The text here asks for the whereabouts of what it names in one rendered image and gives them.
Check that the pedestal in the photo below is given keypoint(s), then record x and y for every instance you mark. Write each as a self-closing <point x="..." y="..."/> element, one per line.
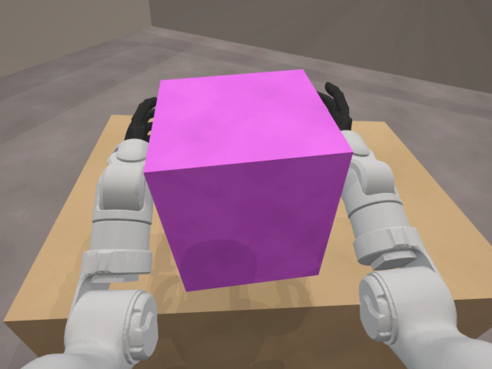
<point x="299" y="323"/>

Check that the robot left forearm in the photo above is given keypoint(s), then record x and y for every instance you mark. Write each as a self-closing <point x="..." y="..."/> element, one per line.
<point x="122" y="215"/>

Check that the robot right forearm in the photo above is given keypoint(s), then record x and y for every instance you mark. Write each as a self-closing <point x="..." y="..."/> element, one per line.
<point x="384" y="238"/>

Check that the robot left upper arm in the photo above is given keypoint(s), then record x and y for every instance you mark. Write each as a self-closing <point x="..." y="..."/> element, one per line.
<point x="108" y="329"/>

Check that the robot right upper arm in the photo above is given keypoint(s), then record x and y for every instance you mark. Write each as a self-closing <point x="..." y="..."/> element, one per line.
<point x="411" y="311"/>

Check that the carton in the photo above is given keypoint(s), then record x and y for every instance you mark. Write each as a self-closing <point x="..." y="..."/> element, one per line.
<point x="246" y="172"/>

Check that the robot left hand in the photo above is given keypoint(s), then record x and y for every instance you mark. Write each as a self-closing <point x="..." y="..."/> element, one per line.
<point x="140" y="127"/>

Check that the robot right hand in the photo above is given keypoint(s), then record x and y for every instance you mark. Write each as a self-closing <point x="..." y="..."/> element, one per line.
<point x="337" y="107"/>

